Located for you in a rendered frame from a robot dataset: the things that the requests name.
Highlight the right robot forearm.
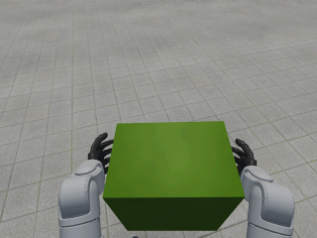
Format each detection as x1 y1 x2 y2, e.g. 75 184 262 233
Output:
240 166 295 238

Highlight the left robot forearm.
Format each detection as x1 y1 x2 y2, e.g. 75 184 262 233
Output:
57 159 105 238

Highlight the left robot hand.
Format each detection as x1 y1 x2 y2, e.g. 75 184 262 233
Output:
87 132 114 175

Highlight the carton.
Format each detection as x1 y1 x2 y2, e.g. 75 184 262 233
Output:
102 121 245 231

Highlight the right robot hand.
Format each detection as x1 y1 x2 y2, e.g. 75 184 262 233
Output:
231 139 258 177

